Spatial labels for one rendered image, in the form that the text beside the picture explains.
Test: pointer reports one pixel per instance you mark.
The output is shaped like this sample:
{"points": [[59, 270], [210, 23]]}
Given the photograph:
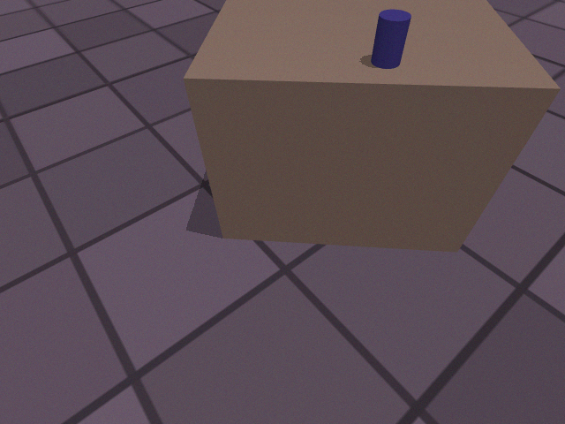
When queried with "can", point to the can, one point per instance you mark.
{"points": [[390, 37]]}

